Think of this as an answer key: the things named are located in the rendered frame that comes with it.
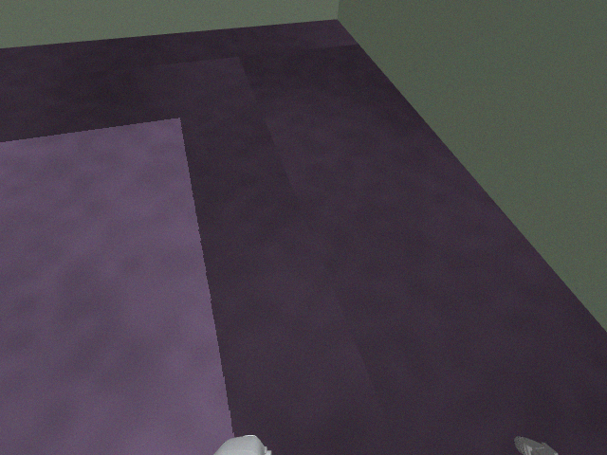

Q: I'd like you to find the right robot hand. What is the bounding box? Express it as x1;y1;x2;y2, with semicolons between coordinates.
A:
514;436;558;455

